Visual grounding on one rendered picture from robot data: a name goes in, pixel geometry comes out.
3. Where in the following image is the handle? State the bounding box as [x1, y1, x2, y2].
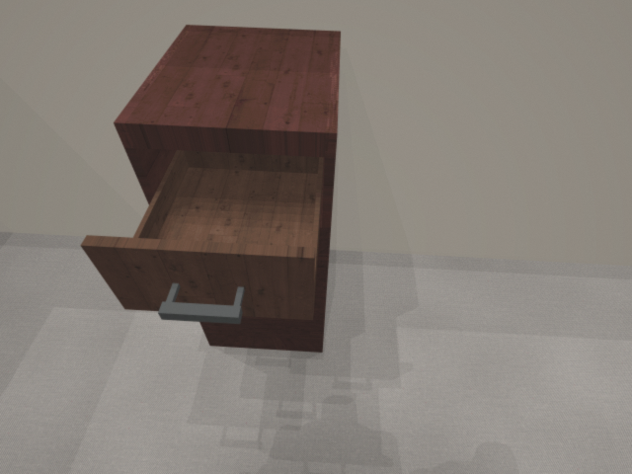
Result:
[158, 283, 245, 324]

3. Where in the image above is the drawer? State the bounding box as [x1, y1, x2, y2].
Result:
[81, 150, 324, 320]

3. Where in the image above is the cabinet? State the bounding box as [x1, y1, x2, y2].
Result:
[114, 25, 341, 353]

